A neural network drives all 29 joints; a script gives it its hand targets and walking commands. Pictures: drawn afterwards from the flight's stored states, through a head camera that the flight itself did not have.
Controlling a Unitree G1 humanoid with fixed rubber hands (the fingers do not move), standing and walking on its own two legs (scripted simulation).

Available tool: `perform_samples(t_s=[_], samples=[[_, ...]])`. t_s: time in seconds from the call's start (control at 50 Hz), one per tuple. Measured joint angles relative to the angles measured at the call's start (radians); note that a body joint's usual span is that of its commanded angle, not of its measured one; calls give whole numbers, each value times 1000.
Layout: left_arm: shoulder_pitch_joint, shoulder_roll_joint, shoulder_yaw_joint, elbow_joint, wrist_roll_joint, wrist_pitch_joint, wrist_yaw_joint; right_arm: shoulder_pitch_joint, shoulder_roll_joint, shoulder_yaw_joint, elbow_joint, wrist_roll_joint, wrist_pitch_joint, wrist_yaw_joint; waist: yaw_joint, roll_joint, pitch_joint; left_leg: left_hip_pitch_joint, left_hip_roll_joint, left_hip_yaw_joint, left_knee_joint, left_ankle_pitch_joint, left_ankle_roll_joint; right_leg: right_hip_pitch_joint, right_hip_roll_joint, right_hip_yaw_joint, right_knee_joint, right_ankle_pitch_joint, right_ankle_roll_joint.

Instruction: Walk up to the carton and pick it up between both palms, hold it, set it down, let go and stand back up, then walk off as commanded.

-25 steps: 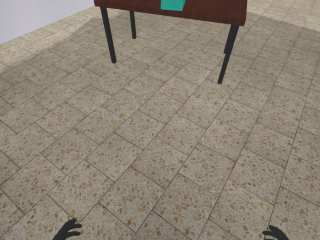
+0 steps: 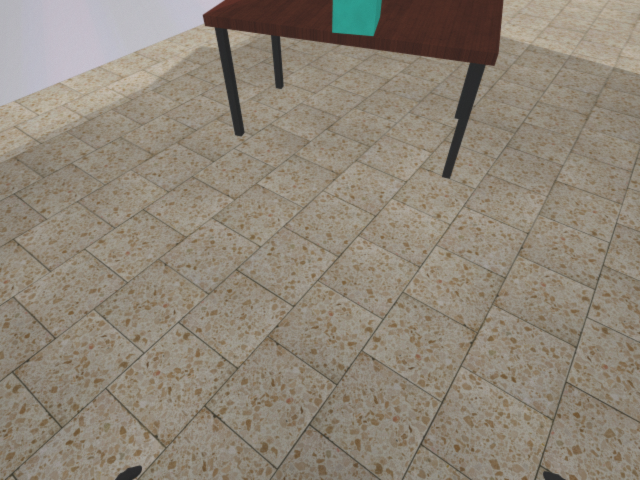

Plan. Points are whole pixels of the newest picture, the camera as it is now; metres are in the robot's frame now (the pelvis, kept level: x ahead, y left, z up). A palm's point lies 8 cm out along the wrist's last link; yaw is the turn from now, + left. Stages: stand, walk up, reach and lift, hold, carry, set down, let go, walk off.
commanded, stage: stand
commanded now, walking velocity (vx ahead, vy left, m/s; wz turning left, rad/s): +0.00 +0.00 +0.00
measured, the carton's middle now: (358, 2) +1.85 -0.09 -0.07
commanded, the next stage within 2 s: walk up in 0.84 s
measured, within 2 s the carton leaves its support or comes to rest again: neither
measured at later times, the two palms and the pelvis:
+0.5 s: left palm out of the picture +0.08 +0.29 -0.12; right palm out of the picture +0.08 -0.31 -0.11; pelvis +0.00 -0.01 +0.00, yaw +0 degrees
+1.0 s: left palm out of the picture +0.10 +0.28 -0.11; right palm out of the picture +0.11 -0.32 -0.11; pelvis +0.02 -0.02 +0.00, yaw +0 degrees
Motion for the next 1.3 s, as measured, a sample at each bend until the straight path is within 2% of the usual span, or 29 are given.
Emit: perform_samples(t_s=[0.34,1.06,1.1,1.16,1.22,1.26,1.3], samples=[[15,3,-1,42,-2,-2,-8,28,-8,4,40,0,4,4,2,4,-3,4,7,-8,-40,25,-10,3,7,-5,-34,20,-9],[-11,1,5,49,-3,1,1,-3,-12,1,33,7,7,-5,1,13,-3,45,24,-13,-72,12,-27,42,22,-9,-61,4,-22],[5,4,17,36,4,-4,-13,3,-12,-16,23,-5,2,10,3,13,-11,26,28,-3,-29,-41,-16,22,24,-2,-23,-35,-30],[62,9,45,16,17,-22,-44,30,-47,-53,-6,-22,-1,40,-4,38,-46,-46,37,5,131,-219,16,7,43,11,15,-108,-51],[117,19,64,2,23,-41,-50,49,-90,-80,-26,-28,-4,58,6,56,-54,-153,35,21,307,-216,21,45,52,37,-42,-81,-63],[157,34,74,-5,23,-48,-52,47,-110,-92,-38,-27,-12,71,22,55,-42,-202,39,31,331,-212,18,80,47,67,-86,-45,-59],[189,51,84,-9,22,-46,-56,40,-124,-100,-57,-25,-19,83,33,53,-20,-237,51,26,303,-193,11,114,38,83,-107,-25,-33]])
